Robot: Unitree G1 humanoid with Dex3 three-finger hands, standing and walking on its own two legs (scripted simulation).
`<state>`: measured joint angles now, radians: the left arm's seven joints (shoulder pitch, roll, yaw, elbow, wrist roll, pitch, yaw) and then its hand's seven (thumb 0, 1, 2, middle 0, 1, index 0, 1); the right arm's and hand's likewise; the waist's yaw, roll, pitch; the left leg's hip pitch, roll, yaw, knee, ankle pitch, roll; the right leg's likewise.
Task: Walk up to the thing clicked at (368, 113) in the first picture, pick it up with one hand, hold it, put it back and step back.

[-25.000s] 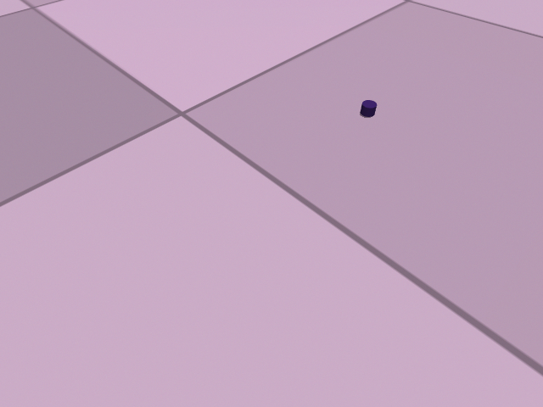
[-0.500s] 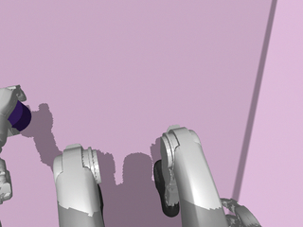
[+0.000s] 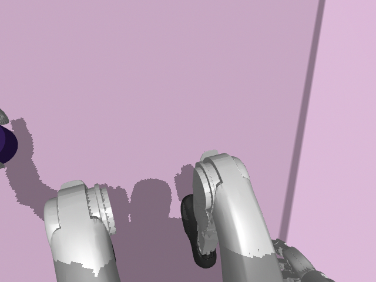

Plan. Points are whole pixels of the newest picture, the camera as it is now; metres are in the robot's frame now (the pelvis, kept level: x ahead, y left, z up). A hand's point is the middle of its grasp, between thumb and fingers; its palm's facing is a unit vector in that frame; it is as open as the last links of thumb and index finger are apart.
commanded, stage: rest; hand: left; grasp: from above
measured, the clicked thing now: out of the picture +0.42 +0.34 -0.24
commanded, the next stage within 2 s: open in 0.68 s
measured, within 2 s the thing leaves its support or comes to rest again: rests again in 0.30 s
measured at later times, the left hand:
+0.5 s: hand out of the picture +0.42 +0.33 -0.24, palm faces -0.44 -0.15 -0.88, open 10.8 cm
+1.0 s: hand out of the picture +0.42 +0.33 -0.24, palm faces -0.45 -0.13 -0.88, open 11.2 cm
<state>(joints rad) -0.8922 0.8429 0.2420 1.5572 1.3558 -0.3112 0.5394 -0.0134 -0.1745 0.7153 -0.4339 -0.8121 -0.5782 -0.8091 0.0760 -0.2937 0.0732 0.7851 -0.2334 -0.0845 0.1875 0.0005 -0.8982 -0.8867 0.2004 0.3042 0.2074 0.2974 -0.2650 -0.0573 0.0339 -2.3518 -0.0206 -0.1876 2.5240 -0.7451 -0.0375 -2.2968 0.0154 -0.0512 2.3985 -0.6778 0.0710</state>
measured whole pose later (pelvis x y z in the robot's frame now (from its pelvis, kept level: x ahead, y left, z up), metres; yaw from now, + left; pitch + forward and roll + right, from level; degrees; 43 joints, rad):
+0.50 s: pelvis +0.00 +0.01 -0.01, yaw -3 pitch +29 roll -12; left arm -0.91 0.92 0.24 1.65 1.36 -0.31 0.61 -0.01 -0.17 0.70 -0.43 -0.81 -0.58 -0.81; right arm 0.05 -0.32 0.15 0.78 -0.27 -0.14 0.23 0.00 -0.90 -0.89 0.20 0.30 0.21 0.30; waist -0.30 -0.10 0.09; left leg -2.36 -0.02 -0.23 2.60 -0.75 -0.03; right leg -2.28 0.03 -0.08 2.43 -0.67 0.08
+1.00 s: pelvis -0.01 +0.01 -0.02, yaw -4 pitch +26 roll -13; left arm -0.95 0.99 0.20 1.78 1.39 -0.31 0.67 0.00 -0.20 0.79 -0.34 -0.93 -0.46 -0.93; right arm 0.06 -0.34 0.22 0.74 -0.30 -0.21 0.27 0.00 -0.89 -0.89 0.20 0.30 0.21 0.30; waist -0.33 -0.11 0.12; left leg -2.35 -0.02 -0.24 2.62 -0.74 -0.01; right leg -2.26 0.04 -0.10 2.42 -0.65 0.08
